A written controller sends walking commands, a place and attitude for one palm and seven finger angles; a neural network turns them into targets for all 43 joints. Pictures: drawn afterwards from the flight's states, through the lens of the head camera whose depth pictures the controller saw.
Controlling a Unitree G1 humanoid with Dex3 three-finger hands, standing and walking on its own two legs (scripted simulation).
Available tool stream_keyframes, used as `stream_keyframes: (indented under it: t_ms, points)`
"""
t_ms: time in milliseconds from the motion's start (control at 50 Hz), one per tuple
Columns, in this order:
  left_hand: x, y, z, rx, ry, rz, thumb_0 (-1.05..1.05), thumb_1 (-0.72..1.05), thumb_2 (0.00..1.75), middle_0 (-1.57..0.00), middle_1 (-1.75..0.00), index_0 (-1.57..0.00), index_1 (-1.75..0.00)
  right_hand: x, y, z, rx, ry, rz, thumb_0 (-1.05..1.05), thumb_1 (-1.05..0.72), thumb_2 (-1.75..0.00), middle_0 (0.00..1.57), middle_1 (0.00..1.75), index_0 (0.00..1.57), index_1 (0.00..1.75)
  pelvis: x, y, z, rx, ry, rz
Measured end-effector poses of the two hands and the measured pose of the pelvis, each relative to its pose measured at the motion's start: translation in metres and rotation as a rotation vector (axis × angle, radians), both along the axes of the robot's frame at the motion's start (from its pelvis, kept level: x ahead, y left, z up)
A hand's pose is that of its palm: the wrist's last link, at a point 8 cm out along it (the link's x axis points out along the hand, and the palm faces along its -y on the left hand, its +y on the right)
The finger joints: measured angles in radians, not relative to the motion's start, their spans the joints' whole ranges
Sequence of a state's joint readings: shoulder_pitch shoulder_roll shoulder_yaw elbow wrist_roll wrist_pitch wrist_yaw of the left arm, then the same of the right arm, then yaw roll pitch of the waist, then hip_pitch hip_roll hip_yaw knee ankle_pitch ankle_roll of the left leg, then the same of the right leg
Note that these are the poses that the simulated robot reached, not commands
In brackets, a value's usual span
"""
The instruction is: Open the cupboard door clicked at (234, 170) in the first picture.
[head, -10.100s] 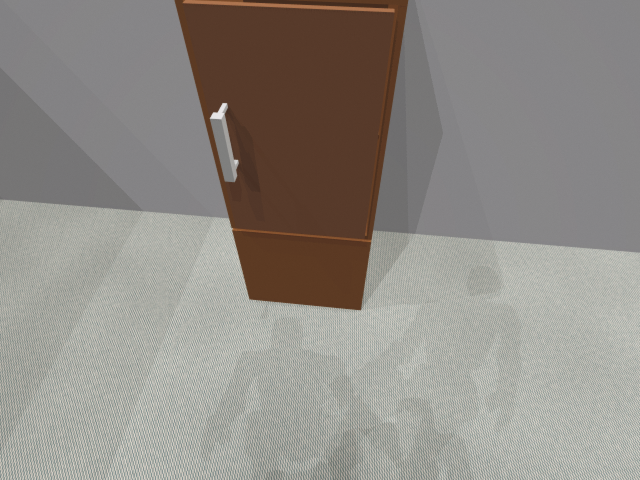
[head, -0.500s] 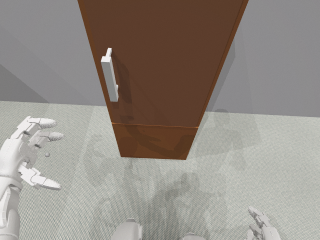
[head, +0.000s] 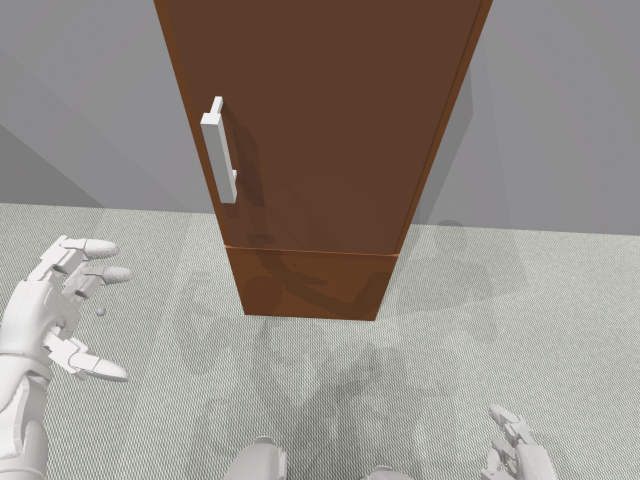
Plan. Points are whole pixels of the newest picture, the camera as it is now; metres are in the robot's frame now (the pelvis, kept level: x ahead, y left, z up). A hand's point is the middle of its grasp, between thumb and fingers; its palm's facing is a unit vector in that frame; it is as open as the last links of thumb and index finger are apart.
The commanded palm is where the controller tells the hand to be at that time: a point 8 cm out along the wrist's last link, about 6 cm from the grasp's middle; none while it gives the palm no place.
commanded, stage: move the hooked fingers beside the handle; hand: left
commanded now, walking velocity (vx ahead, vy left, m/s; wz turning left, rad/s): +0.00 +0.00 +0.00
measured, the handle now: (223, 152) +0.58 +0.19 +0.04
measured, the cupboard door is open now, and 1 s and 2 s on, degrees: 0 0 0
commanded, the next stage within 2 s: none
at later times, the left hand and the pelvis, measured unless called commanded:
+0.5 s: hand (133, 253) +0.37 +0.26 +0.06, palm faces +0.01 -1.00 -0.03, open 14.0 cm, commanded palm +0.35 +0.31 +0.05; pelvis +0.00 +0.00 -0.01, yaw -1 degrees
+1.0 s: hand (156, 208) +0.44 +0.25 +0.05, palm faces +0.01 -1.00 -0.02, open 14.0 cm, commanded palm +0.43 +0.30 +0.05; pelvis +0.00 +0.00 -0.02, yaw -2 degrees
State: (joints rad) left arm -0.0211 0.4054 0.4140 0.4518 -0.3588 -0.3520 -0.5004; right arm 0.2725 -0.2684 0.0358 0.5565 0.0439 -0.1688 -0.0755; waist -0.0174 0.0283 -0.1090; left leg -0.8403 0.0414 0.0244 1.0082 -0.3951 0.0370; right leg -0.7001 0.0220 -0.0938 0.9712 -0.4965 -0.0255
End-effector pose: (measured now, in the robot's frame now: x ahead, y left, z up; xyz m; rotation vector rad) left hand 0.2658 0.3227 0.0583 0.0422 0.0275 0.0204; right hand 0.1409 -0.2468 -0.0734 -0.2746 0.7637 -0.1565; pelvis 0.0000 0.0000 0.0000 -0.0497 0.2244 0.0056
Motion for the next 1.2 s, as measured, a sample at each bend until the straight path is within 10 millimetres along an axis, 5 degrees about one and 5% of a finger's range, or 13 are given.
stream_keyframes:
  t_ms: [220, 1200]
  points:
    - [0.037, -0.007, -0.001, -0.012, -0.014, -0.021, -0.01, -0.51, 0.3, -0.3, -1.2, -0.3, -1.2, -0.009, -0.006, -0.008, -0.021, 0.042, -0.011, 0.01, -0.9, -0.9, 0.2, 0.3, 0.21, 0.3, -0.003, -0.001, -0.004, -0.001, 0.014, 0.002]
    - [0.186, -0.018, -0.004, -0.023, -0.02, -0.003, -0.01, -0.5, 0.3, -0.3, -1.2, -0.3, -1.2, -0.125, -0.02, -0.041, -0.053, 0.472, -0.205, 0.01, -0.9, -0.89, 0.2, 0.3, 0.21, 0.3, -0.004, 0.005, -0.024, -0.016, 0.142, -0.038]
